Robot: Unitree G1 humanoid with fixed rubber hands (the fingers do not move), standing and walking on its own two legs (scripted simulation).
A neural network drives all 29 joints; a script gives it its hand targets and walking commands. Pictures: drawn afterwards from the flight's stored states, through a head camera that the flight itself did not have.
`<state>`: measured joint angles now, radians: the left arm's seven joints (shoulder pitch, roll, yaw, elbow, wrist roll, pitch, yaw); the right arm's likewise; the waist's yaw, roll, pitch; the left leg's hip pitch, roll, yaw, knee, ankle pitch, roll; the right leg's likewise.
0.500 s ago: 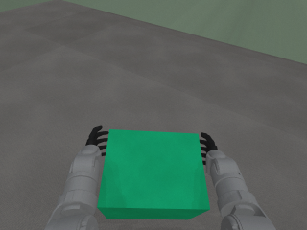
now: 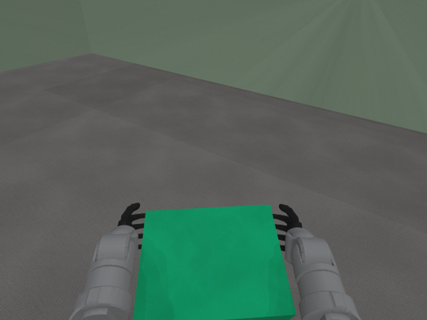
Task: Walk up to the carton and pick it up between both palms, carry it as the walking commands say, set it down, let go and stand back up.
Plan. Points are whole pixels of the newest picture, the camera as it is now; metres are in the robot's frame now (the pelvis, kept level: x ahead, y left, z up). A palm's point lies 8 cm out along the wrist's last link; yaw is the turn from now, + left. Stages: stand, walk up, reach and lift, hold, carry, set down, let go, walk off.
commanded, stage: reach and lift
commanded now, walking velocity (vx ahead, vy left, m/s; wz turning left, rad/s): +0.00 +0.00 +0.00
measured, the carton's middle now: (211, 274) +0.27 +0.01 -0.03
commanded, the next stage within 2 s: hold in 1.06 s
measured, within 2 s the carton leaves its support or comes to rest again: neither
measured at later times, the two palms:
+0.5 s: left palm (126, 237) +0.29 +0.18 +0.05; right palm (293, 251) +0.29 -0.16 +0.03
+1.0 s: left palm (126, 246) +0.28 +0.18 +0.04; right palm (296, 255) +0.28 -0.16 +0.03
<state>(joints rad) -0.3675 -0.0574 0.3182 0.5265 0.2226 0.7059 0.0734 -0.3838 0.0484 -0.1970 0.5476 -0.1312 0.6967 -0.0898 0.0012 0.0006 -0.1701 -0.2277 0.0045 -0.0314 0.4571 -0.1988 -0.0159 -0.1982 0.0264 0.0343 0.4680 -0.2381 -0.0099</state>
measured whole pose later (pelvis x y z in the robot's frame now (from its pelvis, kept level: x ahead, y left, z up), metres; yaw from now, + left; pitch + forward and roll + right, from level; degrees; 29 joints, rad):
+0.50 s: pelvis -0.01 +0.00 +0.00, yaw +0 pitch -3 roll +0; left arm -0.39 -0.06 0.29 0.52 0.22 0.70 0.10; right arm -0.40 0.05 -0.22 0.63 -0.18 0.68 -0.09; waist 0.00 0.00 -0.13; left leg -0.22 0.00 -0.03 0.45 -0.18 -0.02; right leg -0.19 0.03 0.03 0.45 -0.22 -0.01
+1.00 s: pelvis +0.00 +0.00 +0.00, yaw +0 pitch -2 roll +0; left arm -0.28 -0.08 0.27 0.46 0.23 0.70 0.08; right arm -0.28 0.08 -0.22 0.48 -0.18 0.71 -0.09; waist 0.00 0.00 -0.17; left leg -0.21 0.00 -0.03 0.42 -0.18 -0.02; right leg -0.17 0.03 0.04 0.42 -0.21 -0.01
